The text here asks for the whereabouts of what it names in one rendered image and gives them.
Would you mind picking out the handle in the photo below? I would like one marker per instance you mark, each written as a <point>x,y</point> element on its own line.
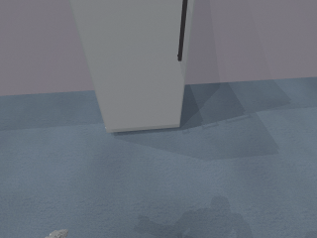
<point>182,29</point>

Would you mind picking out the fridge door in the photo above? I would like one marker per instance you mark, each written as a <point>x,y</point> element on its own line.
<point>131,48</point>

